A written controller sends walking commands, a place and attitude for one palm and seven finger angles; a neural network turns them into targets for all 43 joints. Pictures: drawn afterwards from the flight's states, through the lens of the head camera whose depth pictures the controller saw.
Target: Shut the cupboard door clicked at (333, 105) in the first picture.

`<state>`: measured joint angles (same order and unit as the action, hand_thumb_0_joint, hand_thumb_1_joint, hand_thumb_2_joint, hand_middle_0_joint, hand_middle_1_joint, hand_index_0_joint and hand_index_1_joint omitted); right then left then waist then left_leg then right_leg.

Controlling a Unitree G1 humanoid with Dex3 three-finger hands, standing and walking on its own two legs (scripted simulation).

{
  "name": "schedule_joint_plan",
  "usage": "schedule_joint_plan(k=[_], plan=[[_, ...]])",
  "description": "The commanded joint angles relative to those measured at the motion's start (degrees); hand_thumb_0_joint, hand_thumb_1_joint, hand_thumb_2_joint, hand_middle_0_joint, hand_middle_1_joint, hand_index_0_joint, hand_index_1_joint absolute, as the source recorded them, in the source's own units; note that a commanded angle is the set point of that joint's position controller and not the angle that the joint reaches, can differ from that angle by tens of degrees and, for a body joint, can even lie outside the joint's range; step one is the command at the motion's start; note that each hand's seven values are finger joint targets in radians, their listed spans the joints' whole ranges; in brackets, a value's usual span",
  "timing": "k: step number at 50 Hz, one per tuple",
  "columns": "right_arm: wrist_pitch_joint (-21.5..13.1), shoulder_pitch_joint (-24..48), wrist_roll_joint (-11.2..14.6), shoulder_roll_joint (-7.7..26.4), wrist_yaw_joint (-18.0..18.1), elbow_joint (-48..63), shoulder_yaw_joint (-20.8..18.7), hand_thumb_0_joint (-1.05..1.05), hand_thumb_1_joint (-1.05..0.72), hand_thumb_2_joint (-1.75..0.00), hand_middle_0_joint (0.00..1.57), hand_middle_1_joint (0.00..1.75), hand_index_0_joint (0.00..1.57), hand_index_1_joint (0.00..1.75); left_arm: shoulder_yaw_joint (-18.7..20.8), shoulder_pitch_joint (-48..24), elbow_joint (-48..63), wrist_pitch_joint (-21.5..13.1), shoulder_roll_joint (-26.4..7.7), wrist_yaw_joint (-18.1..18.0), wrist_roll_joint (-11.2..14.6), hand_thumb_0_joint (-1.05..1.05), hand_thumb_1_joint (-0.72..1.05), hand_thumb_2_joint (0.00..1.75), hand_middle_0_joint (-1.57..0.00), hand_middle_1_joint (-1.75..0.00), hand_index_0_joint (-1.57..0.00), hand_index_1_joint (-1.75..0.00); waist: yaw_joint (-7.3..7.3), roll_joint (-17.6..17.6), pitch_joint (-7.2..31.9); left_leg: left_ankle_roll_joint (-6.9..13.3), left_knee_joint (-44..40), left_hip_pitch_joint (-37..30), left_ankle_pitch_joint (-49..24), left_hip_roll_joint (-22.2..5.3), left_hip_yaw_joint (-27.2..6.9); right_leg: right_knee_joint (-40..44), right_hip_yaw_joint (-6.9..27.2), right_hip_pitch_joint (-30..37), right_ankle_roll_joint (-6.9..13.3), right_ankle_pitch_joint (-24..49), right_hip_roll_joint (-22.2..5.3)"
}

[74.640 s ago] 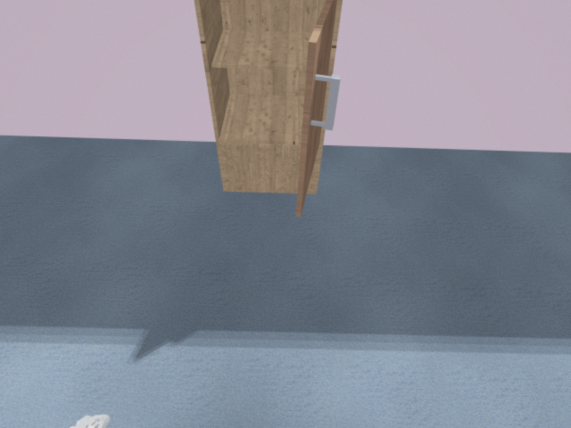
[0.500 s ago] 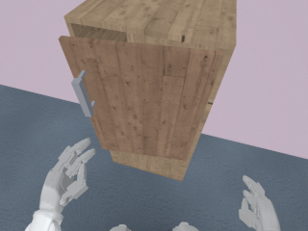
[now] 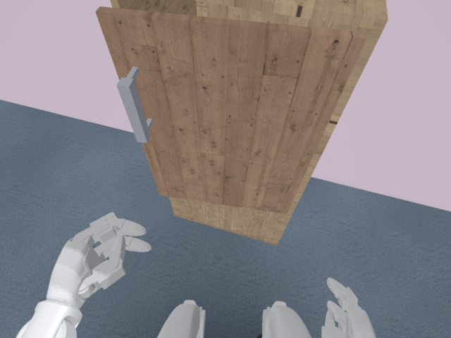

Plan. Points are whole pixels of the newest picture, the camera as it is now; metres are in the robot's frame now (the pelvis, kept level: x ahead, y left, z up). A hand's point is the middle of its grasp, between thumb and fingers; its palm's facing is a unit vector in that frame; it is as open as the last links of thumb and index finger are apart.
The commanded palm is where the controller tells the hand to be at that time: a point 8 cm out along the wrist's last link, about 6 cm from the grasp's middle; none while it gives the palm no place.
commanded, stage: raise the hand and make a fist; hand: left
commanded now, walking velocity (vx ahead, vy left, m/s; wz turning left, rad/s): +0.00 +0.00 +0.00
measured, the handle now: (139, 106) +0.53 +0.21 +0.08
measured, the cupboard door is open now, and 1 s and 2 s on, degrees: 8 8 8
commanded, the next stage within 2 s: bring the fist close to the handle in 1.12 s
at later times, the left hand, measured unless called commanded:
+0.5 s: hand (111, 247) +0.24 +0.19 +0.07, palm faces -0.08 -1.00 -0.05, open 3.1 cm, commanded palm +0.22 +0.24 +0.08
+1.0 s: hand (120, 238) +0.25 +0.17 +0.08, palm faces -0.10 -0.99 -0.04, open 3.1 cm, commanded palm +0.23 +0.23 +0.09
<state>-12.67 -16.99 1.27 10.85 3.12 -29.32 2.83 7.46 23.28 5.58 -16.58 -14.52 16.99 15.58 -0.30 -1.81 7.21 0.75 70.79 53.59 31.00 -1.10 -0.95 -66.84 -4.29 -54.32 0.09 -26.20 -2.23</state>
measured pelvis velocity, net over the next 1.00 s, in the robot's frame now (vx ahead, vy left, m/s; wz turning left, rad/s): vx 0.03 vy -0.01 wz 0.00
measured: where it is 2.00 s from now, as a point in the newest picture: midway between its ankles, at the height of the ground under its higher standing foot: outside the picture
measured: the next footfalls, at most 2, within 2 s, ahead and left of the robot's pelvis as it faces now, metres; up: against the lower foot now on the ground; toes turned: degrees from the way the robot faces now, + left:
none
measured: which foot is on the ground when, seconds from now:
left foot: down 0.00-1.00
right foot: down 0.00-1.00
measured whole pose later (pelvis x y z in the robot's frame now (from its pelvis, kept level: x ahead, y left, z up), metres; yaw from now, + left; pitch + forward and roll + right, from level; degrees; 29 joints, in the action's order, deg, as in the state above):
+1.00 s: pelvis +0.03 -0.01 +0.02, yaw +0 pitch +13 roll -2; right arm -10.0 -16.8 1.5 15.1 3.2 -26.3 0.8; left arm 10.7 21.8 3.3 -18.0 -15.7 20.2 17.9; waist -0.6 -1.4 7.5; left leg -0.4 65.1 46.6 31.6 -1.8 -1.6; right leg -61.9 -4.9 -47.6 0.8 -27.3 -1.3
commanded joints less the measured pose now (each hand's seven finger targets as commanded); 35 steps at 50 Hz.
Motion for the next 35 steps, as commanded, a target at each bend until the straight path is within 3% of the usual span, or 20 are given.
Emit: schedule_joint_plan(k=[1, 7, 14, 17, 20, 28, 29, 31, 35], plan=[[-4.26, 6.21, 0.00, 9.81, 0.42, 11.27, -5.01, 0.00, -0.90, -0.90, 0.20, 0.30, 0.20, 0.30, 2.77, -0.30, 11.96, -6.34, -4.78, -1.22, 0.71, 0.00, 0.90, 0.90, -0.93, -1.10, -0.93, -1.10, 0.61, 1.18, 9.81, 0.07, -14.90, -4.16, -3.02, 1.76, -2.59, 9.86, 0.59, 9.15, 1.56, -5.11, 2.30], [-3.90, 4.74, 0.22, 10.78, 0.28, 12.17, -5.34, 0.00, -0.90, -0.90, 0.20, 0.30, 0.20, 0.30, 2.65, -0.24, 13.69, -6.75, -6.11, -0.83, 0.25, 0.00, 0.90, 0.90, -1.04, -1.22, -1.04, -1.22, 0.29, -1.07, 10.12, -0.02, -16.25, -6.53, -3.78, 1.72, -2.93, 9.76, 0.08, 9.49, 1.73, -2.15, 2.40], [-2.12, 3.91, 0.06, 10.57, 0.02, 12.63, -5.46, 0.00, -0.90, -0.90, 0.20, 0.30, 0.20, 0.30, 3.93, 0.93, 16.02, -6.11, -6.43, -1.23, 0.42, 0.00, 0.90, 0.90, -1.17, -1.36, -1.17, -1.36, 0.74, -4.08, 12.21, -0.66, -16.16, -10.93, -14.20, 1.41, -2.85, 8.84, -0.90, 12.33, 2.04, 6.54, 3.02], [-1.18, 3.43, 0.05, 10.54, -0.25, 12.75, -5.49, 0.00, -0.90, -0.90, 0.20, 0.30, 0.20, 0.30, 3.32, 0.99, 15.09, -5.28, -5.82, -0.53, 0.46, 0.00, 0.90, 0.90, -1.23, -1.42, -1.23, -1.42, -0.12, -3.00, 11.43, -0.79, -15.72, -11.42, -15.54, 1.25, -2.46, 9.47, -1.01, 12.45, 1.73, 8.36, 3.22], [-0.66, 3.30, -0.02, 10.55, -0.36, 13.08, -5.27, 0.00, -0.90, -0.90, 0.20, 0.30, 0.20, 0.30, 3.77, -0.09, 15.42, -4.60, -6.49, 0.21, 0.43, 0.00, 0.90, 0.90, -1.28, -1.48, -1.28, -1.48, -0.02, -4.36, 11.93, -0.98, -15.83, -12.35, -17.53, 1.16, -2.61, 9.27, -1.14, 12.98, 1.82, 9.80, 3.24], [-0.02, 3.32, 0.09, 10.36, 0.02, 12.96, -4.93, 0.00, -0.90, -0.90, 0.20, 0.30, 0.20, 0.30, 6.81, -2.10, 14.34, -3.56, -8.60, 1.45, 1.64, 0.00, 0.90, 0.90, -1.30, -1.50, -1.30, -1.50, -0.03, -1.91, 12.97, -0.56, -15.16, -12.60, -19.76, 1.23, -1.96, 10.37, -0.49, 16.21, 1.82, 13.29, 3.49], [0.03, 3.24, 0.07, 10.30, -0.05, 13.13, -4.72, 0.00, -0.90, -0.90, 0.20, 0.30, 0.20, 0.30, 6.61, -2.28, 13.90, -3.38, -8.15, 1.77, 1.94, 0.00, 0.90, 0.90, -1.30, -1.50, -1.30, -1.50, 0.06, -2.78, 12.86, -0.69, -15.45, -12.19, -19.03, 1.38, -1.73, 10.64, -0.39, 16.53, 1.75, 12.88, 3.28], [0.15, 3.24, 0.28, 10.41, 0.02, 12.92, -4.65, 0.00, -0.90, -0.90, 0.20, 0.30, 0.20, 0.30, 6.55, -2.86, 12.25, -3.21, -7.91, 2.31, 2.45, 0.00, 0.90, 0.90, -1.30, -1.50, -1.30, -1.50, -0.40, -0.69, 11.21, -0.57, -15.66, -11.35, -16.83, 1.42, -1.64, 11.78, -0.14, 16.60, 1.63, 11.24, 3.32], [-0.15, 3.26, 0.39, 10.57, 0.28, 12.84, -4.59, 0.00, -0.90, -0.90, 0.20, 0.30, 0.20, 0.30, 7.53, -4.41, 12.22, -3.28, -9.07, 3.12, 3.01, 0.00, 0.90, 0.90, -1.30, -1.50, -1.30, -1.50, -0.15, -1.69, 12.41, -0.33, -15.72, -11.24, -16.57, 1.62, -1.05, 12.63, 0.86, 18.36, 1.57, 11.29, 2.90]])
